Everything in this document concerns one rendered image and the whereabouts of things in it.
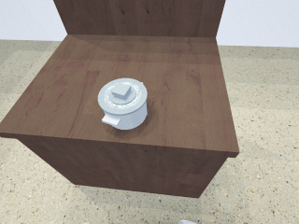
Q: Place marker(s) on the knob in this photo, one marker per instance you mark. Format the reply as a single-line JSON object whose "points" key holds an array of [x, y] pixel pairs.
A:
{"points": [[121, 90]]}

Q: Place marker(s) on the pot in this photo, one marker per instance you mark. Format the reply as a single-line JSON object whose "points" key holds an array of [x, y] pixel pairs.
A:
{"points": [[127, 122]]}

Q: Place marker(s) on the lid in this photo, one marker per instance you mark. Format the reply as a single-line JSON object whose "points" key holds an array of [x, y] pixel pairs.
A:
{"points": [[117, 106]]}

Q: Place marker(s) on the table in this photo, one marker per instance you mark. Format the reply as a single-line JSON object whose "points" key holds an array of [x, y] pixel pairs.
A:
{"points": [[168, 45]]}

